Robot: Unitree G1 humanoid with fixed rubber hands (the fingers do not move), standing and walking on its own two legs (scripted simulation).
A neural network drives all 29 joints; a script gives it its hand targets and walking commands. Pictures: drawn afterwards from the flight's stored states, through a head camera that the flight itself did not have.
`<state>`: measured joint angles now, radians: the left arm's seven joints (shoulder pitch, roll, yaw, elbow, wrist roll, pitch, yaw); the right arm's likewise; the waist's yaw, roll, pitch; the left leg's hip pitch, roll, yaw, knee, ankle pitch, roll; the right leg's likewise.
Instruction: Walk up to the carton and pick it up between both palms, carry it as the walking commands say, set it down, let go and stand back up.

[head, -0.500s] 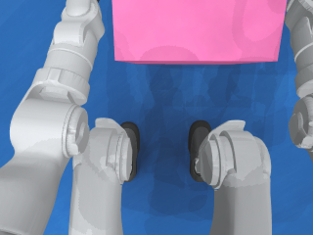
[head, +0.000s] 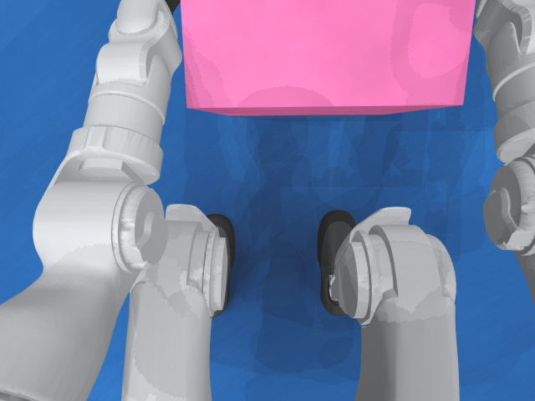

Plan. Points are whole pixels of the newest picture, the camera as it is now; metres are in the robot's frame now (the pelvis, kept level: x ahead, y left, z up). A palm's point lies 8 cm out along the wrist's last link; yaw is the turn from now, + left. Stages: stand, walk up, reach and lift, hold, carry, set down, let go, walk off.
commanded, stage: reach and lift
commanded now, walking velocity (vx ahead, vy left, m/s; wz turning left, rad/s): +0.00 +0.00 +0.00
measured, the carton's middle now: out of the picture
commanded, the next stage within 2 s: none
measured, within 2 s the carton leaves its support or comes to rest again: leaves its support in 0.40 s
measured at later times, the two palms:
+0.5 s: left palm out of the picture +0.55 +0.13 -0.14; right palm out of the picture +0.56 -0.22 -0.13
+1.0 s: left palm out of the picture +0.55 +0.13 -0.06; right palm out of the picture +0.56 -0.23 -0.06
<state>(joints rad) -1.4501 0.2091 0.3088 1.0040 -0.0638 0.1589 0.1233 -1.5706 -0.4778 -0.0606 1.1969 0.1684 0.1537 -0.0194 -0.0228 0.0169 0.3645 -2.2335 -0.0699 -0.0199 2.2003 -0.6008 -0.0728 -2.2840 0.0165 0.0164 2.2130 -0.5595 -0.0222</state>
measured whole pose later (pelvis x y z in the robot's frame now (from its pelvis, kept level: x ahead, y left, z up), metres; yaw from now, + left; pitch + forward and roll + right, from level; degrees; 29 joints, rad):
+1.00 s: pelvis +0.01 +0.00 +0.05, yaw +0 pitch +45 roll +4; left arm -1.25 0.11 0.45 0.71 0.06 0.35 0.08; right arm -1.39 -0.35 -0.26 0.92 -0.06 0.34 0.01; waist -0.01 0.03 0.07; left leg -2.23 -0.09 -0.03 2.02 -0.58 -0.07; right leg -2.28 0.06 0.05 2.03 -0.53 0.01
